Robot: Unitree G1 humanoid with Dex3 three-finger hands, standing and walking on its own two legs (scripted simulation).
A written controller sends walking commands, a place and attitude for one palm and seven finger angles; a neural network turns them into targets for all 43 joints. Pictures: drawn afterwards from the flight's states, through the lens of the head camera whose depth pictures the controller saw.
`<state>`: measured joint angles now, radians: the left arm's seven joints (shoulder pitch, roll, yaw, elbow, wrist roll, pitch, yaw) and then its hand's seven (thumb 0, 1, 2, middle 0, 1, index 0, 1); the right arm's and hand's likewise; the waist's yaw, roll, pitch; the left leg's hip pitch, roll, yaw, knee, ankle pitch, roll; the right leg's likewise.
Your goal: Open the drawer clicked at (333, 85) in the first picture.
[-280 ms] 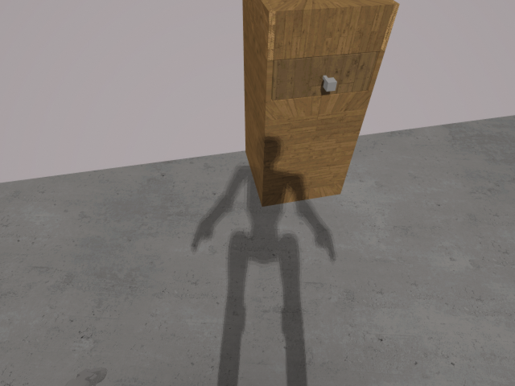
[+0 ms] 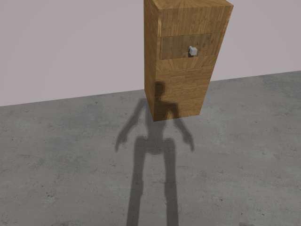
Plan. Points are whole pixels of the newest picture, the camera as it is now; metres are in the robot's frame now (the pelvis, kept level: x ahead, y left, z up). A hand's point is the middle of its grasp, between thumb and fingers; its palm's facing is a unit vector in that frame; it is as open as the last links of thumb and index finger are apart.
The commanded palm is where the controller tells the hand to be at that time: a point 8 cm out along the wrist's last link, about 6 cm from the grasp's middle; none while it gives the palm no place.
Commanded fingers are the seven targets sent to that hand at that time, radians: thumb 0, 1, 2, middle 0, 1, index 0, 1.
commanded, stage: stand and wait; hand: left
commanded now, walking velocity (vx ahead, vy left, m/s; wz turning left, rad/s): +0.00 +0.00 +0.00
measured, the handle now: (192, 49) +1.12 -0.19 -0.08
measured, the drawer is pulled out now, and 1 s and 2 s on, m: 0.00 0.00 0.00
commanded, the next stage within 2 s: look at it before walking up in 0.54 s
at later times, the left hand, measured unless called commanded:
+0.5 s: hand out of the picture +0.06 +0.24 -0.15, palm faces -0.03 -0.94 -0.33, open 7.4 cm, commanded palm none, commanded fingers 0.00 0.90 0.90 -0.20 -0.30 -0.20 -0.30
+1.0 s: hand out of the picture +0.05 +0.24 -0.15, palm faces -0.04 -0.95 -0.32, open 7.4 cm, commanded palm none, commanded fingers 0.00 0.90 0.90 -0.20 -0.30 -0.20 -0.30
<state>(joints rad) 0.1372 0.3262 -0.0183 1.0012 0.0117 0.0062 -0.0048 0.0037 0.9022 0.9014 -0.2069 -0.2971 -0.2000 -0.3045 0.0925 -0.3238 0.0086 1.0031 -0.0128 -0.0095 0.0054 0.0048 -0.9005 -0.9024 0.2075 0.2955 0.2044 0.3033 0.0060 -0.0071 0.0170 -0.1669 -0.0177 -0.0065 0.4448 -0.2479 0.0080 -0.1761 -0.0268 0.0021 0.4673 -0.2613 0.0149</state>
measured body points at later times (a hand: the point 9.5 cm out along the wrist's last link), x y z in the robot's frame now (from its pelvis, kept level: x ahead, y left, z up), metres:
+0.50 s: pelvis -0.01 -0.01 +0.00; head -0.02 -0.01 +0.45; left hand +0.06 +0.29 -0.13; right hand +0.06 -0.30 -0.13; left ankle +0.00 +0.12 -0.74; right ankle -0.01 -0.13 -0.74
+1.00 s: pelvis -0.01 -0.01 +0.01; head -0.01 +0.00 +0.46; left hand +0.05 +0.29 -0.13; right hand +0.06 -0.30 -0.13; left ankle +0.00 +0.12 -0.74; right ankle -0.01 -0.13 -0.74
